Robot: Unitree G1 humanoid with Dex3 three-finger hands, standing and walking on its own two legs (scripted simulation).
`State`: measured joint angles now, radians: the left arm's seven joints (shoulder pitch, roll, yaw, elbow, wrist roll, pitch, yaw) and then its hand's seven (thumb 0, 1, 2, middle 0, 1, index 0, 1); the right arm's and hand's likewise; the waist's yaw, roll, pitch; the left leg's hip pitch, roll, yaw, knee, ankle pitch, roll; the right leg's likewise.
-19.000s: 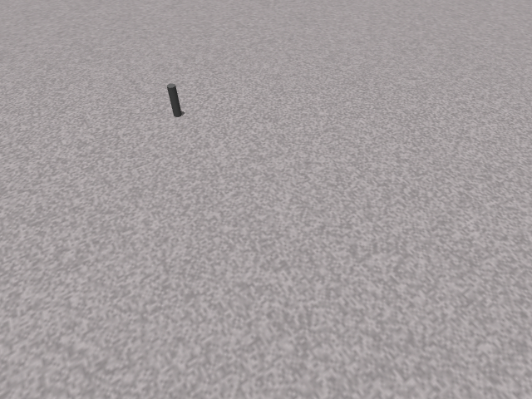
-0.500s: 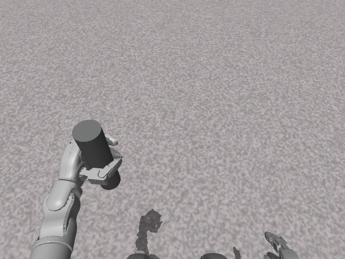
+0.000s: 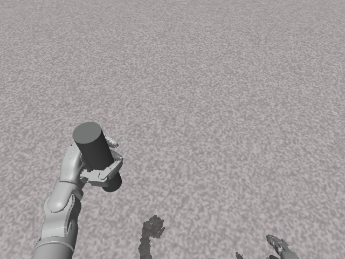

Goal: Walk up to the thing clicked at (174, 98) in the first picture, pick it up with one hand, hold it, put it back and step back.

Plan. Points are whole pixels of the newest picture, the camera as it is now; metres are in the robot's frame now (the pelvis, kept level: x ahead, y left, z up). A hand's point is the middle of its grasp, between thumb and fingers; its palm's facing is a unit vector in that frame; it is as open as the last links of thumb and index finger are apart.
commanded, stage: hold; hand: left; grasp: from the side
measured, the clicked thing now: (101, 161) +0.33 +0.17 +0.05
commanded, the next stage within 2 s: none
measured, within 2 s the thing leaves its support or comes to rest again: neither
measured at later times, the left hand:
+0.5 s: hand (103, 158) +0.33 +0.16 +0.07, palm faces -0.10 -0.99 +0.00, open 7.0 cm
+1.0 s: hand (104, 161) +0.32 +0.16 +0.07, palm faces -0.12 -0.99 +0.01, open 7.0 cm
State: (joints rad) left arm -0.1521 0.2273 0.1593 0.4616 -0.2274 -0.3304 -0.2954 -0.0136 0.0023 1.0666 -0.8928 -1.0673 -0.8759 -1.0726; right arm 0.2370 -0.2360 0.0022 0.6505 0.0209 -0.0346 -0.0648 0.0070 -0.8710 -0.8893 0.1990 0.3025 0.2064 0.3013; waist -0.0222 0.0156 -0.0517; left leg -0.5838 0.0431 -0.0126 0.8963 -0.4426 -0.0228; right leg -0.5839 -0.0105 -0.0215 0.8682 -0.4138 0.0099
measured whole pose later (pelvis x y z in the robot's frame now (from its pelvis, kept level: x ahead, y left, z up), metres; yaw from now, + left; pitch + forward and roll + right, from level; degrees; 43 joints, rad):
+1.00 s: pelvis -0.01 +0.00 +0.01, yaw +0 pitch +5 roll -1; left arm -0.17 0.22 0.14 0.48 -0.22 -0.32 -0.29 -0.01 0.00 1.07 -0.89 -1.07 -0.88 -1.07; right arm 0.24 -0.23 0.00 0.67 0.02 -0.04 -0.07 0.01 -0.87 -0.89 0.20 0.30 0.21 0.30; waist -0.02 0.02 -0.03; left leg -0.51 0.04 -0.01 0.82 -0.40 -0.02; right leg -0.50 -0.01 -0.02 0.79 -0.37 0.01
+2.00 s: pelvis +0.00 +0.00 +0.01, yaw +0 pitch +5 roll -1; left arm -0.16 0.22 0.14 0.48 -0.22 -0.33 -0.28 -0.01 0.00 1.07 -0.89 -1.07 -0.88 -1.07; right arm 0.24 -0.23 0.00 0.67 0.02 -0.05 -0.06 0.01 -0.87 -0.89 0.20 0.30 0.21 0.30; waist -0.02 0.01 -0.04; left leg -0.51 0.04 -0.01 0.83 -0.41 -0.02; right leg -0.51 -0.01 -0.02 0.79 -0.37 0.01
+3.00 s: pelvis -0.03 +0.00 -0.11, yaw +0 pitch +25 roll -2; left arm -0.32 0.23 0.23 0.82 -0.20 -0.69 -0.35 -0.01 0.00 1.07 -0.89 -1.07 -0.88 -1.08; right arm 0.19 -0.27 -0.01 0.66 -0.04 -0.11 0.02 0.01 -0.87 -0.90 0.20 0.30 0.21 0.30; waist -0.07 -0.01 -0.17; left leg -1.28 0.03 -0.04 1.46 -0.61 -0.02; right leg -1.27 -0.02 -0.02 1.43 -0.59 0.01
